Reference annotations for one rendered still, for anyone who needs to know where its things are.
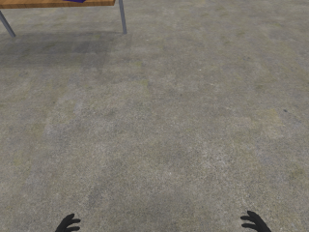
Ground table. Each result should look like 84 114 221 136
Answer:
0 0 127 38

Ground right robot hand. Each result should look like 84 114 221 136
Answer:
240 210 271 232

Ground left robot hand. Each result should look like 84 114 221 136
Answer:
55 214 81 232

